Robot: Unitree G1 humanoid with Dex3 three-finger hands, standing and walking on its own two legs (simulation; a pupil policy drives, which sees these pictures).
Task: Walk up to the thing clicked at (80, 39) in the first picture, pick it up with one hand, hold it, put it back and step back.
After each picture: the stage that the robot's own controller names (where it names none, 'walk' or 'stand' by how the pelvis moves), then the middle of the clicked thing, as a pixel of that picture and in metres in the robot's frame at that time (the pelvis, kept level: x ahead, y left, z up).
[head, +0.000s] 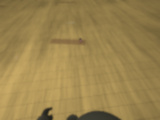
stand; (80, 40) +1.82 +0.26 -0.72
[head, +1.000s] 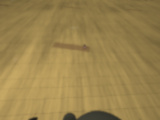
walk; (84, 47) +1.70 +0.10 -0.70
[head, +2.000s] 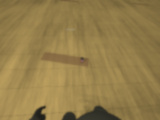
walk; (81, 60) +1.09 +0.07 -0.71
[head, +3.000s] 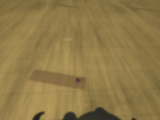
walk; (77, 81) +0.65 +0.12 -0.71
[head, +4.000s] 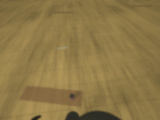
stand; (72, 97) +0.42 +0.23 -0.70
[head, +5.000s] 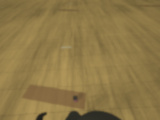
stand; (75, 99) +0.38 +0.19 -0.70
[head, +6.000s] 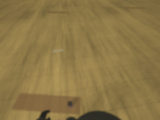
stand; (70, 104) +0.32 +0.22 -0.72
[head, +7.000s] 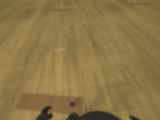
stand; (72, 105) +0.29 +0.20 -0.72
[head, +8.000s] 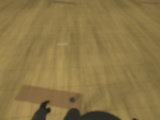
stand; (72, 100) +0.31 +0.17 -0.71
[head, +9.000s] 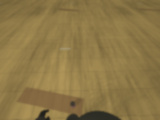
stand; (72, 104) +0.31 +0.17 -0.72
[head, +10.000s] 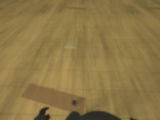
stand; (74, 103) +0.31 +0.17 -0.72
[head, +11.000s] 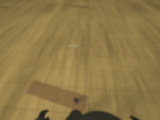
stand; (76, 101) +0.33 +0.16 -0.71
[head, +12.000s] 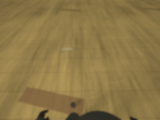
stand; (73, 105) +0.29 +0.18 -0.72
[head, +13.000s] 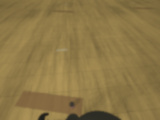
stand; (72, 105) +0.31 +0.19 -0.72
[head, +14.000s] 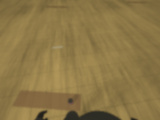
stand; (70, 101) +0.31 +0.21 -0.72
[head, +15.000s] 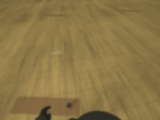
stand; (69, 106) +0.32 +0.23 -0.72
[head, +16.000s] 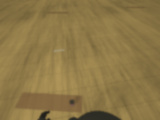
stand; (72, 103) +0.34 +0.21 -0.73
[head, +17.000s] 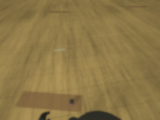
stand; (72, 102) +0.34 +0.21 -0.73
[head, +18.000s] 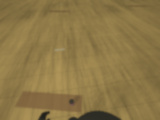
stand; (71, 102) +0.33 +0.22 -0.73
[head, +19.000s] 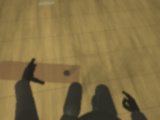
go down; (67, 73) +0.39 +0.22 -0.46
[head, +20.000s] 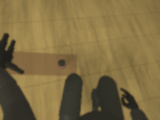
go down; (62, 64) +0.42 +0.24 -0.31
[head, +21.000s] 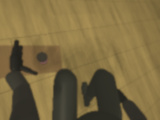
close in; (42, 59) +0.41 +0.27 -0.24
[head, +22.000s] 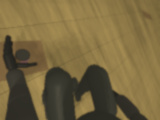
close; (22, 57) +0.41 +0.29 -0.23
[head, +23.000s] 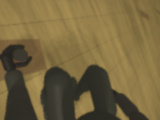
lift; (20, 57) +0.40 +0.29 -0.23
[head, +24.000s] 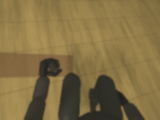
lift; (53, 67) +0.34 +0.25 -0.09
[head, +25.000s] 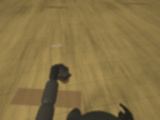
hold; (64, 75) +0.33 +0.18 +0.04
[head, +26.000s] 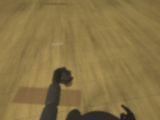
hold; (67, 78) +0.31 +0.17 +0.00
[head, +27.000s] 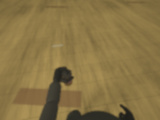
hold; (67, 77) +0.32 +0.17 +0.00
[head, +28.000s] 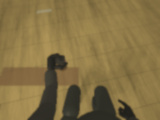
crouch; (61, 63) +0.41 +0.20 -0.07
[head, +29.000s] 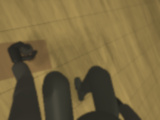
lower; (28, 53) +0.44 +0.27 -0.22
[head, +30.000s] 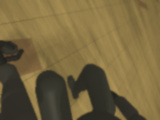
lower; (11, 52) +0.44 +0.30 -0.23
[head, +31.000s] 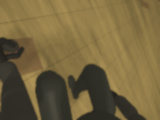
lower; (12, 50) +0.45 +0.30 -0.23
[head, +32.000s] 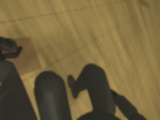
lower; (10, 49) +0.45 +0.30 -0.23
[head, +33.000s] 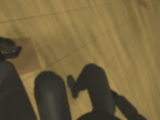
loosen; (10, 49) +0.45 +0.30 -0.23
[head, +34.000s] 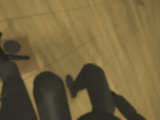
withdraw; (12, 50) +0.45 +0.28 -0.24
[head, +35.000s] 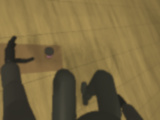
stand; (48, 53) +0.45 +0.25 -0.26
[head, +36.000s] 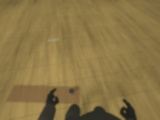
stand; (71, 92) +0.40 +0.17 -0.63
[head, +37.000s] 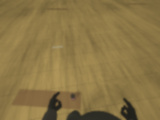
stand; (73, 97) +0.40 +0.19 -0.67
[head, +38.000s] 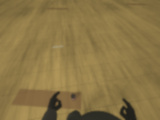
stand; (73, 97) +0.40 +0.18 -0.67
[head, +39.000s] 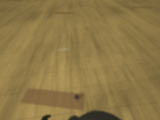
stand; (76, 98) +0.41 +0.17 -0.72
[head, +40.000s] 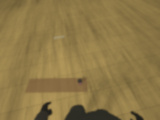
walk; (79, 82) +0.52 +0.13 -0.70
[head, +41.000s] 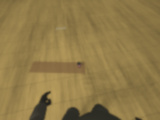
walk; (78, 65) +0.82 +0.15 -0.69
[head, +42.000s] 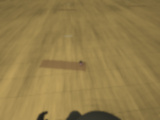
stand; (80, 63) +1.08 +0.22 -0.70
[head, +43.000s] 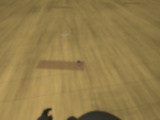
stand; (78, 63) +1.07 +0.20 -0.72
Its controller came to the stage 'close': yes
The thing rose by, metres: 0.71
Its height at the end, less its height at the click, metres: +0.00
